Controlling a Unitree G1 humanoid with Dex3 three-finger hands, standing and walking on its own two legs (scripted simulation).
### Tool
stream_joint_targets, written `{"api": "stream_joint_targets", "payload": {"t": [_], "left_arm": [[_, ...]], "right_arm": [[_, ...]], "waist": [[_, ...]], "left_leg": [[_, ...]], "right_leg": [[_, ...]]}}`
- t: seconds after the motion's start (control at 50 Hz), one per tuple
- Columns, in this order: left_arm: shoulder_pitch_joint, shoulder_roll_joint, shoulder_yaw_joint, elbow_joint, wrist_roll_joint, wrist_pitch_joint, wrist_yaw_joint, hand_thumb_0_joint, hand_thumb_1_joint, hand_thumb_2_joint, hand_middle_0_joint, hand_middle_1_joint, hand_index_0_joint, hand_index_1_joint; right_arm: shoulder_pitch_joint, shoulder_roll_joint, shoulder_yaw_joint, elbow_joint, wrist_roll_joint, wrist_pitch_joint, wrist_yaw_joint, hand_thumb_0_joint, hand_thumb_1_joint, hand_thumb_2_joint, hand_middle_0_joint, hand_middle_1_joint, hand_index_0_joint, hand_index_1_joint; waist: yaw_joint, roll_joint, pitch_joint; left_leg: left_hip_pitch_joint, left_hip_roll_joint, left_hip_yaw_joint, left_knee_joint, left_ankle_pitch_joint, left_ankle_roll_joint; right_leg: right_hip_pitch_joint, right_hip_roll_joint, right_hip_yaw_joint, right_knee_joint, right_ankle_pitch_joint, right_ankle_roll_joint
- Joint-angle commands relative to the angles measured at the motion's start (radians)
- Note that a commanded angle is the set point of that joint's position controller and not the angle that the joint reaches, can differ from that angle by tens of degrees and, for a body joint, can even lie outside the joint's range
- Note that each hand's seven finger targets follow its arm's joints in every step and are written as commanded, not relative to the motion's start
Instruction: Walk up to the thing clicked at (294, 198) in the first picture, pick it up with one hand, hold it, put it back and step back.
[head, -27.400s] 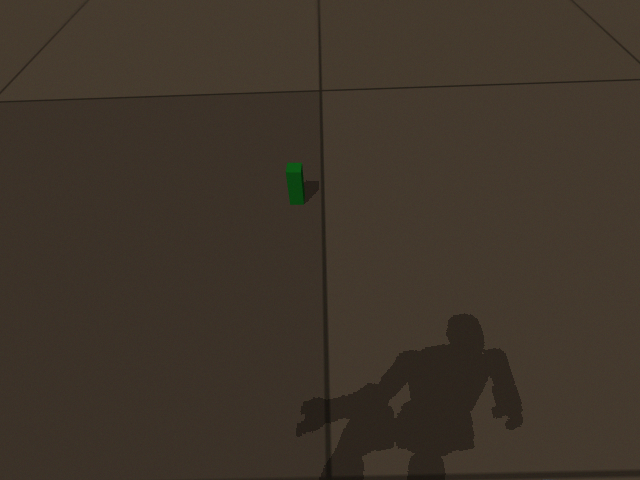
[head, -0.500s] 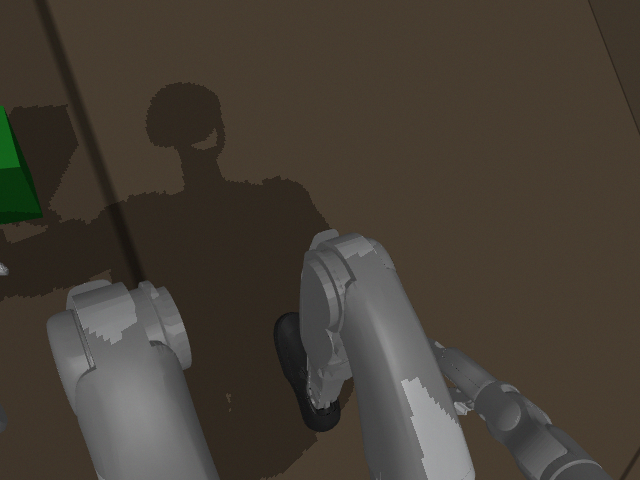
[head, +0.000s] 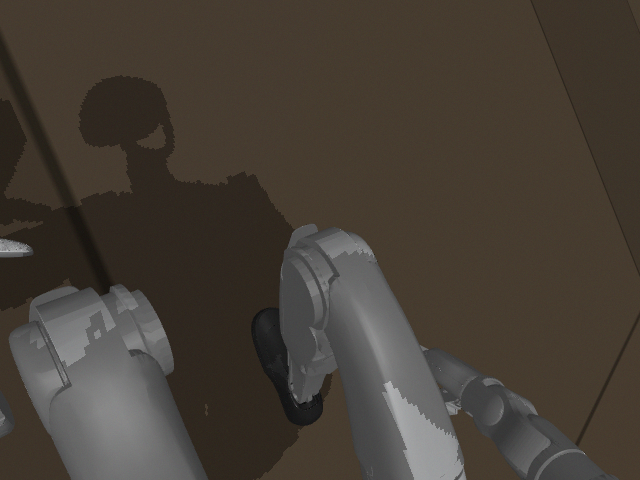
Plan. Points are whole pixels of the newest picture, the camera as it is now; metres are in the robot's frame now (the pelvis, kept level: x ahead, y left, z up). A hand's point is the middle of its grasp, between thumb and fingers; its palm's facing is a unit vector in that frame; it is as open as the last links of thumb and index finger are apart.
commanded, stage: rest palm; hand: left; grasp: from the side
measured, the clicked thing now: out of the picture +0.46 +0.28 -0.19
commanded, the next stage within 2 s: close in 0.04 s
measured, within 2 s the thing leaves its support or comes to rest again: leaves its support in 1.04 s
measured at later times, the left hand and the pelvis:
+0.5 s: hand out of the picture +0.46 +0.27 -0.17, palm faces +0.30 -0.95 -0.02, open 11.5 cm; pelvis +0.00 +0.00 +0.00, yaw -1 degrees
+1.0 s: hand out of the picture +0.46 +0.27 -0.17, palm faces +0.29 -0.96 -0.02, open 10.3 cm; pelvis +0.00 +0.00 +0.01, yaw -1 degrees
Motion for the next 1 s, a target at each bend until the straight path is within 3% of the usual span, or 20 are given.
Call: {"api": "stream_joint_targets", "payload": {"t": [0.0, 0.08, 0.12, 0.16, 0.22, 0.36, 0.48, 0.6, 0.64, 0.66, 0.72, 0.82, 0.9, 0.98], "left_arm": [[-0.200, 0.193, 0.013, -0.142, 0.012, -0.084, 0.048, 0.000, -0.328, 0.172, -0.127, -0.120, -0.114, -0.125], [-0.203, 0.163, -0.012, -0.147, 0.031, -0.082, 0.077, 0.000, -0.228, 0.230, -0.155, -0.159, -0.143, -0.163], [-0.216, 0.156, -0.017, -0.170, 0.020, -0.083, 0.089, 0.000, -0.223, 0.222, -0.147, -0.155, -0.137, -0.156], [-0.230, 0.148, -0.026, -0.179, 0.018, -0.084, 0.100, 0.000, -0.109, 0.309, -0.294, -0.282, -0.284, -0.282], [-0.244, 0.129, -0.045, -0.171, 0.020, -0.081, 0.109, 0.000, -0.048, 0.369, -0.377, -0.353, -0.367, -0.353], [-0.254, 0.163, -0.041, -0.129, 0.039, -0.071, 0.136, 0.000, 0.151, 0.494, -0.499, -0.482, -0.496, -0.475], [-0.248, 0.173, -0.028, -0.112, 0.040, -0.074, 0.149, 0.000, 0.293, 0.655, -0.659, -0.657, -0.658, -0.650], [-0.289, 0.178, -0.048, -0.108, 0.033, -0.070, 0.140, 0.000, 0.289, 0.824, -0.854, -0.876, -0.854, -0.872], [-0.277, 0.184, -0.046, -0.098, 0.036, -0.068, 0.135, 0.000, 0.288, 0.864, -0.891, -0.926, -0.894, -0.920], [-0.294, 0.177, -0.056, -0.101, 0.035, -0.066, 0.133, 0.000, 0.285, 0.889, -0.919, -0.955, -0.923, -0.949], [-0.273, 0.179, -0.049, -0.096, 0.030, -0.067, 0.131, 0.000, 0.288, 0.936, -0.963, -1.010, -0.968, -1.004], [-0.274, 0.171, -0.044, -0.093, 0.029, -0.064, 0.126, 0.000, 0.314, 1.074, -1.111, -1.179, -1.118, -1.175], [-0.287, 0.191, -0.053, -0.133, 0.038, -0.064, 0.120, 0.000, 0.350, 1.205, -1.211, -1.314, -1.207, -1.327], [-0.289, 0.214, -0.015, -0.218, 0.023, -0.052, 0.120, 0.000, 0.331, 1.244, -1.231, -1.350, -1.224, -1.366]], "right_arm": [[0.034, -0.353, -0.117, 0.002, -0.015, 0.021, -0.020, 0.000, -0.904, -0.904, 0.199, 0.300, 0.199, 0.300], [0.030, -0.351, -0.116, 0.001, -0.021, 0.033, -0.016, 0.000, -0.895, -0.902, 0.199, 0.300, 0.199, 0.300], [0.030, -0.350, -0.113, 0.001, -0.021, 0.032, -0.015, 0.000, -0.896, -0.902, 0.199, 0.300, 0.199, 0.300], [0.033, -0.350, -0.115, 0.004, -0.020, 0.032, -0.013, 0.000, -0.893, -0.898, 0.199, 0.299, 0.199, 0.299], [0.033, -0.349, -0.116, 0.012, -0.020, 0.032, -0.012, 0.000, -0.890, -0.897, 0.199, 0.299, 0.199, 0.299], [0.013, -0.340, -0.105, -0.001, -0.017, 0.047, -0.014, 0.000, -0.877, -0.893, 0.200, 0.299, 0.199, 0.299], [0.017, -0.344, -0.099, -0.005, -0.020, 0.053, -0.015, 0.000, -0.877, -0.893, 0.199, 0.299, 0.199, 0.299], [0.011, -0.342, -0.095, -0.008, -0.016, 0.051, -0.018, 0.000, -0.887, -0.896, 0.199, 0.299, 0.199, 0.299], [0.006, -0.340, -0.098, -0.006, -0.014, 0.049, -0.020, 0.000, -0.886, -0.895, 0.199, 0.299, 0.199, 0.299], [0.012, -0.340, -0.095, -0.001, -0.017, 0.048, -0.020, 0.000, -0.888, -0.895, 0.199, 0.299, 0.199, 0.299], [0.014, -0.346, -0.098, 0.003, -0.014, 0.048, -0.020, 0.000, -0.885, -0.895, 0.199, 0.299, 0.199, 0.299], [0.016, -0.349, -0.095, 0.001, -0.015, 0.052, -0.022, 0.000, -0.886, -0.895, 0.199, 0.299, 0.199, 0.299], [0.012, -0.347, -0.100, 0.006, -0.013, 0.056, -0.021, 0.000, -0.913, -0.905, 0.199, 0.300, 0.199, 0.300], [0.031, -0.338, -0.106, 0.011, -0.009, 0.058, -0.022, 0.000, -0.913, -0.906, 0.199, 0.300, 0.199, 0.300]], "waist": [[-0.095, 0.596, -0.566], [-0.112, 0.600, -0.559], [-0.117, 0.579, -0.575], [-0.124, 0.572, -0.573], [-0.138, 0.570, -0.582], [-0.126, 0.548, -0.529], [-0.134, 0.572, -0.538], [-0.150, 0.537, -0.527], [-0.140, 0.531, -0.522], [-0.153, 0.541, -0.532], [-0.139, 0.551, -0.533], [-0.148, 0.572, -0.529], [-0.138, 0.588, -0.530], [-0.111, 0.619, -0.589]], "left_leg": [[0.455, 0.074, 0.090, -0.349, 0.202, -0.030], [0.459, 0.078, 0.080, -0.357, 0.206, -0.035], [0.452, 0.075, 0.087, -0.338, 0.204, -0.027], [0.446, 0.075, 0.084, -0.342, 0.198, -0.027], [0.466, 0.079, 0.073, -0.340, 0.215, -0.029], [0.406, 0.079, 0.078, -0.349, 0.141, -0.023], [0.438, 0.083, 0.065, -0.364, 0.168, -0.030], [0.392, 0.079, 0.078, -0.347, 0.129, -0.015], [0.386, 0.080, 0.083, -0.346, 0.117, -0.014], [0.401, 0.081, 0.079, -0.344, 0.129, -0.015], [0.415, 0.082, 0.076, -0.353, 0.137, -0.018], [0.440, 0.085, 0.061, -0.366, 0.177, -0.028], [0.432, 0.084, 0.070, -0.363, 0.159, -0.025], [0.464, 0.086, 0.086, -0.365, 0.208, -0.027]], "right_leg": [[0.253, 0.012, -0.143, -0.132, 0.226, -0.080], [0.247, 0.011, -0.155, -0.129, 0.234, -0.080], [0.265, 0.015, -0.151, -0.143, 0.245, -0.076], [0.265, 0.014, -0.152, -0.144, 0.245, -0.075], [0.258, 0.016, -0.157, -0.140, 0.259, -0.073], [0.234, 0.016, -0.159, -0.157, 0.200, -0.077], [0.243, 0.017, -0.167, -0.150, 0.220, -0.078], [0.252, 0.022, -0.159, -0.175, 0.203, -0.075], [0.244, 0.024, -0.157, -0.178, 0.193, -0.076], [0.251, 0.023, -0.158, -0.178, 0.207, -0.075], [0.248, 0.022, -0.159, -0.172, 0.209, -0.078], [0.246, 0.017, -0.171, -0.162, 0.235, -0.079], [0.245, 0.016, -0.165, -0.166, 0.223, -0.080], [0.278, 0.013, -0.152, -0.167, 0.253, -0.082]]}}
